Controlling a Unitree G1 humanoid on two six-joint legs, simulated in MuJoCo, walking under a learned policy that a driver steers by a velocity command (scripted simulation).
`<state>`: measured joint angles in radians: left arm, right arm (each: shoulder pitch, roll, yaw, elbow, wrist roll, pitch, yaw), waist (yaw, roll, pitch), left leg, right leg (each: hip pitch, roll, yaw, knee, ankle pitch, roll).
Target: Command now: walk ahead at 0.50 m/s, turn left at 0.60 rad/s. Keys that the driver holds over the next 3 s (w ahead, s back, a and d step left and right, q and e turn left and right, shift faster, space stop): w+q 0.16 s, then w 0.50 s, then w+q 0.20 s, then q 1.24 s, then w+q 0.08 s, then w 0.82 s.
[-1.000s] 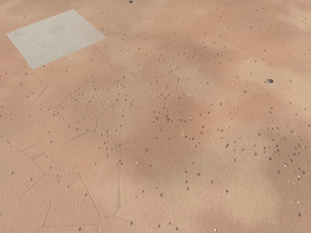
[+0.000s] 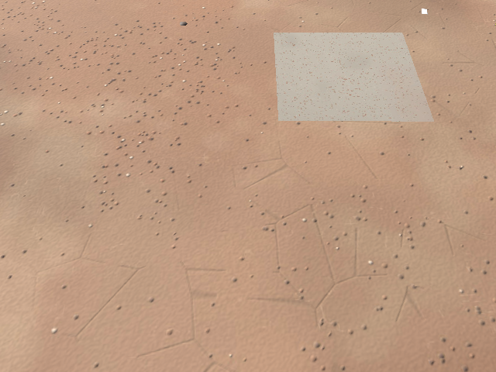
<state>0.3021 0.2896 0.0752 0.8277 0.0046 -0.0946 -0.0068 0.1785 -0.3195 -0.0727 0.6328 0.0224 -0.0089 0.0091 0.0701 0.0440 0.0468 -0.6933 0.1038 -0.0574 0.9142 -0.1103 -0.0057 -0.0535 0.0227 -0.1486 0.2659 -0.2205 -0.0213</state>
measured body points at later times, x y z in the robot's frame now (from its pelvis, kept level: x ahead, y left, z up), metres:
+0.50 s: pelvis +0.29 +0.08 +0.00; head +0.31 +0.10 +0.45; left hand +0.41 +0.37 -0.10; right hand +0.41 -0.18 -0.10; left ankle +0.24 +0.15 -0.74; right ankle +0.48 -0.07 -0.68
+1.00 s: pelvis +0.58 +0.07 +0.00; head +0.61 +0.08 +0.45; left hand +0.56 +0.36 -0.12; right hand +0.80 -0.15 -0.11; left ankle +0.63 +0.26 -0.68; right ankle +0.59 -0.01 -0.74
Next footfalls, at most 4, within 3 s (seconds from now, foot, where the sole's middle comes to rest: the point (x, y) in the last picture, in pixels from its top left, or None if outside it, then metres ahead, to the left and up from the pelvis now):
0.20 left None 0.27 0.15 -0.78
0.72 right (278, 314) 0.63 -0.01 -0.78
1.20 left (187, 264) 0.77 0.27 -0.78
1.64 right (255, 239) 0.87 0.07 -0.78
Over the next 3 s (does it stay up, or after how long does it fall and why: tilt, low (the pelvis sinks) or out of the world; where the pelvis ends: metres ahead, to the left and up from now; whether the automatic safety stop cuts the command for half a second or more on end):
stays up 0.87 0.44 -0.02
